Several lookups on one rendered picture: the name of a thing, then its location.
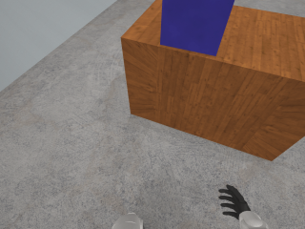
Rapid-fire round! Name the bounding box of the right robot hand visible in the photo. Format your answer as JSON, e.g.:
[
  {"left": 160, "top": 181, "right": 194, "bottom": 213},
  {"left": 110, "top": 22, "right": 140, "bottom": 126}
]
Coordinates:
[{"left": 218, "top": 184, "right": 251, "bottom": 220}]

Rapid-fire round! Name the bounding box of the robot left thigh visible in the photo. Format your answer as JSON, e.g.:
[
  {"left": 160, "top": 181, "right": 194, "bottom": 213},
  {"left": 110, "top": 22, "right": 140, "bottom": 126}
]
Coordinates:
[{"left": 112, "top": 214, "right": 144, "bottom": 229}]

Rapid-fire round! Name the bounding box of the robot right forearm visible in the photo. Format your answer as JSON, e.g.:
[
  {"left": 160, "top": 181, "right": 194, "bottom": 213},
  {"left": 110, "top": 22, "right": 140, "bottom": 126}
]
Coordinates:
[{"left": 238, "top": 211, "right": 269, "bottom": 229}]

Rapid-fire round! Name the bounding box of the pedestal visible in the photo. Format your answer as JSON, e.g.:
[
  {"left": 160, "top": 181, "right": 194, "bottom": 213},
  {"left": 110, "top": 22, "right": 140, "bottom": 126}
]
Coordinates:
[{"left": 120, "top": 0, "right": 305, "bottom": 161}]

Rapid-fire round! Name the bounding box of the carton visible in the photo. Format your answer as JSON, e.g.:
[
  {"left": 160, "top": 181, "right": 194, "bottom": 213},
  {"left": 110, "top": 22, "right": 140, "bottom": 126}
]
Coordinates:
[{"left": 160, "top": 0, "right": 234, "bottom": 56}]

